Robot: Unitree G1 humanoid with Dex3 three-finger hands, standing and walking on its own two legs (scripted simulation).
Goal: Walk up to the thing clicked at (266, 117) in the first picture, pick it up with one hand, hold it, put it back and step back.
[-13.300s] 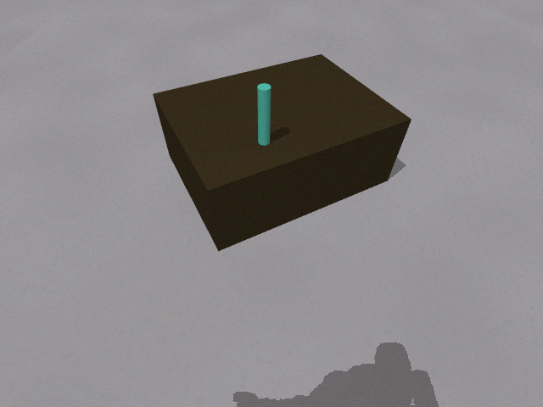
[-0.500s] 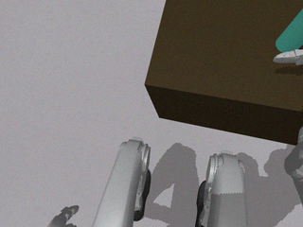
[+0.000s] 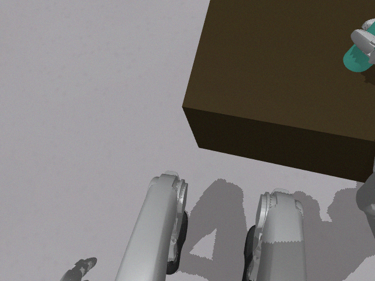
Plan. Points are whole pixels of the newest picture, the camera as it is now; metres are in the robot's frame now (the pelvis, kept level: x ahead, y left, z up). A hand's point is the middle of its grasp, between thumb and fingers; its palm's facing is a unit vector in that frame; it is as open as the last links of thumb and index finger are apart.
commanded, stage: settle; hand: right
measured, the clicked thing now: out of the picture +0.57 -0.25 +0.08
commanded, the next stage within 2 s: lift in 1.18 s
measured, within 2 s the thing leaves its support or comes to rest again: leaves its support in 0.32 s
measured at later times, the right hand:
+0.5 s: hand out of the picture +0.57 -0.25 +0.08, palm faces +0.25 +0.97 -0.04, open 7.9 cm
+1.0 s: hand out of the picture +0.59 -0.25 +0.12, palm faces +0.23 +0.97 -0.03, open 7.9 cm
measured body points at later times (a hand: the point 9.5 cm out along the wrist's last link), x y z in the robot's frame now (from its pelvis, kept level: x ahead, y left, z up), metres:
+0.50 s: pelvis +0.00 +0.00 +0.04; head +0.22 -0.04 +0.43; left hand +0.05 +0.28 -0.08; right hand +0.55 -0.30 +0.09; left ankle +0.09 +0.13 -0.40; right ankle +0.07 -0.14 -0.40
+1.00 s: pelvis +0.02 +0.00 +0.08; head +0.24 -0.04 +0.47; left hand +0.06 +0.28 -0.03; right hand +0.57 -0.30 +0.13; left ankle +0.09 +0.13 -0.40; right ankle +0.07 -0.14 -0.40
